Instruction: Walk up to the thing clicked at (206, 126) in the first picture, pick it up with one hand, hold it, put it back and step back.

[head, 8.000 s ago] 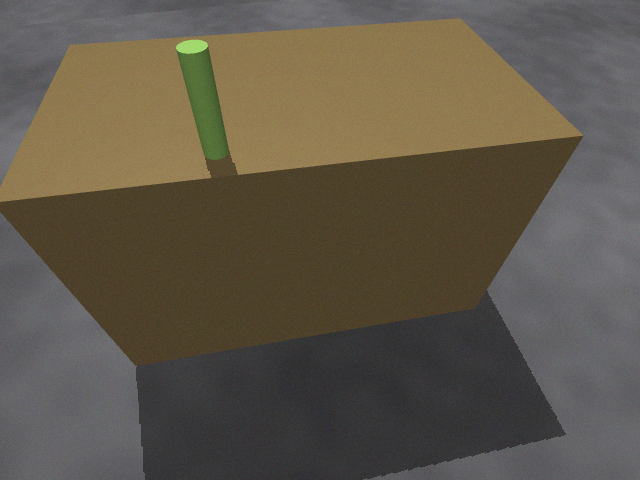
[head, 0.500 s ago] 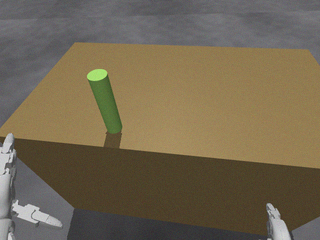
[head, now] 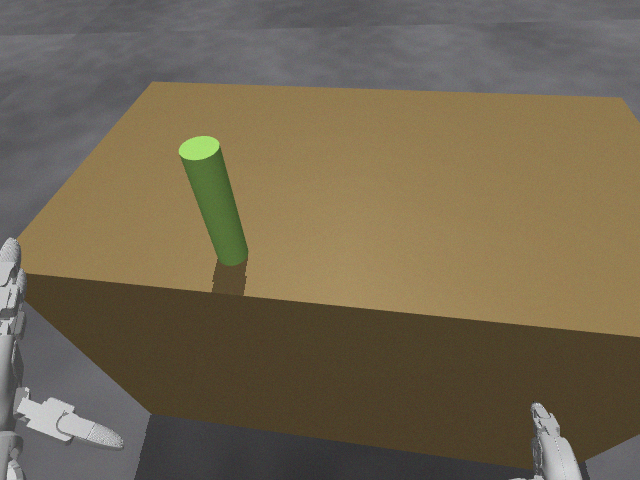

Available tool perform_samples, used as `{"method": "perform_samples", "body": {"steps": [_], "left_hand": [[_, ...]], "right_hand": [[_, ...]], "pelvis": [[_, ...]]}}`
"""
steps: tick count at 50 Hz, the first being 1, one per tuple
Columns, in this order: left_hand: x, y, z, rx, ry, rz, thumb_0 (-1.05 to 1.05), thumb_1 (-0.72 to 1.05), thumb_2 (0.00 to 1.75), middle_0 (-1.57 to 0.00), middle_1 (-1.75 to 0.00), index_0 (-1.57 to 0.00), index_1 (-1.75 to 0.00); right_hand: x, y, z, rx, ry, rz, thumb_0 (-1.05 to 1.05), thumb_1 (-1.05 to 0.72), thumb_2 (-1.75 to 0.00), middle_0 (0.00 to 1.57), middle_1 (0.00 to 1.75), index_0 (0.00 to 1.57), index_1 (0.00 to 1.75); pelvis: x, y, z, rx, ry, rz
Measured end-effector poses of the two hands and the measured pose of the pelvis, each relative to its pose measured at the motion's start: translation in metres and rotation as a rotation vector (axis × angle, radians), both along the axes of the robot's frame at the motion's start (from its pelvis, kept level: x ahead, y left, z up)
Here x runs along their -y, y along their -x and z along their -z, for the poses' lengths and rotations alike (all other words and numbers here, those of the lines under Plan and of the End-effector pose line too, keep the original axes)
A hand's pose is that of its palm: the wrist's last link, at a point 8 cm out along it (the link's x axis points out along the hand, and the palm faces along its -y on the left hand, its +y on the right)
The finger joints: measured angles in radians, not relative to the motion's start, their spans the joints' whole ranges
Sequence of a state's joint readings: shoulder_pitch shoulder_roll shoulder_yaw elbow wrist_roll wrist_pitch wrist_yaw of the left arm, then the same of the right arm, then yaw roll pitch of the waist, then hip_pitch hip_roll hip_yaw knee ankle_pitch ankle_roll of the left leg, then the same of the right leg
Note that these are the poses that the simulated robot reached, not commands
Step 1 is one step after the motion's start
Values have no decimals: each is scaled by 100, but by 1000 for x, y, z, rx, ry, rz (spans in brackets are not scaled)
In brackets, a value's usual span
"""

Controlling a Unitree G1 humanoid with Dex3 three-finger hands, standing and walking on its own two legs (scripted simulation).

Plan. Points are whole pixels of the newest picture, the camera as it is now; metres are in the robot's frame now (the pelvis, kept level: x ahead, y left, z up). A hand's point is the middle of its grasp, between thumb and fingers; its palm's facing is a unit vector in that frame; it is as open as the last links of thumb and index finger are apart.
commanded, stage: go down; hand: left
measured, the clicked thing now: (218, 208) +0.45 +0.19 +0.08
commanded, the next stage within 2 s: none
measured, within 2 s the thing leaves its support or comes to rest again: neither
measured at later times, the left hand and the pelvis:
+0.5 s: hand (66, 323) +0.23 +0.29 +0.13, palm faces +0.33 -0.88 -0.35, open 17.6 cm; pelvis +0.01 +0.00 -0.01, yaw +1 degrees
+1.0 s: hand (50, 250) +0.31 +0.34 +0.14, palm faces +0.15 -0.98 -0.10, open 17.6 cm; pelvis +0.00 +0.02 +0.00, yaw -1 degrees
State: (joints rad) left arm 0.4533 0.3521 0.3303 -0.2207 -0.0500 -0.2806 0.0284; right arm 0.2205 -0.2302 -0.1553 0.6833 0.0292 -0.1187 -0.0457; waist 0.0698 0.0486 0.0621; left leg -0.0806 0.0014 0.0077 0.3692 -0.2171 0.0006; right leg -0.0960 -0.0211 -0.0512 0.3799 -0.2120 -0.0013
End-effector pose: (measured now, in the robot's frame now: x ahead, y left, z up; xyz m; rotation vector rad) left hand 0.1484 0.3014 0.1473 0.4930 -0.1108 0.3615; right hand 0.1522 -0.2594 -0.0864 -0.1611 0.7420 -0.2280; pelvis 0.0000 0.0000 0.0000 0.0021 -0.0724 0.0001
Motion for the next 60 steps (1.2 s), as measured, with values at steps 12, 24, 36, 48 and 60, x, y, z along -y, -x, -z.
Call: {"method": "perform_samples", "body": {"steps": [12, 24, 36, 48, 60], "left_hand": [[-4, -10, 2, 54, 14, 31, -1, -59, 3, -9, -6, -7, -7], [-26, -36, 6, 50, 87, 57, -1, -60, 2, -9, -5, -8, -6], [-68, -84, 4, 8, 243, 109, -1, -59, 3, -8, -4, -6, -6], [-90, -127, 0, -51, 387, 204, -1, -58, 2, -7, -3, -6, -4], [-95, -137, 3, -84, 450, 202, -1, -58, 2, -7, -2, -5, -3]], "right_hand": [[2, -7, 1, -1, -1, 1, -1, 51, -5, 5, 5, 6, 5], [1, -9, 1, -7, 10, 24, -1, 51, -5, 5, 5, 5, 5], [-9, -2, 4, -33, 23, 40, -1, 52, -5, 5, 5, 5, 5], [-15, 9, 3, -31, 56, 45, -1, 52, -6, 5, 5, 6, 5], [-16, 10, 8, -48, 70, 25, -1, 52, -5, 5, 5, 6, 5]], "pelvis": [[-1, -5, 4, -25, 4, -6], [-4, -5, 7, -40, 6, -10], [-7, 1, 6, -60, 9, -9], [-16, -1, 5, -93, 11, 6], [-12, -3, 4, -114, 11, 7]]}}
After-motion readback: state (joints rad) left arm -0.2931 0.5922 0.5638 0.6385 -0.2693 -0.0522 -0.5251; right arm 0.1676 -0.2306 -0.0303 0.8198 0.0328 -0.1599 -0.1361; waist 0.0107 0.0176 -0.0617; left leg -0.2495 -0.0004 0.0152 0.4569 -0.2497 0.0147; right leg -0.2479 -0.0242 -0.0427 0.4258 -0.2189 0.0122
